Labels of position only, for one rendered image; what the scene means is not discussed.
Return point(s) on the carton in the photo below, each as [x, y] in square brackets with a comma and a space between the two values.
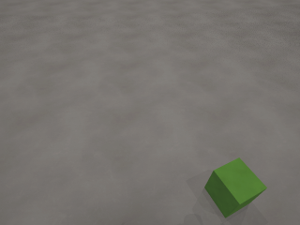
[233, 186]

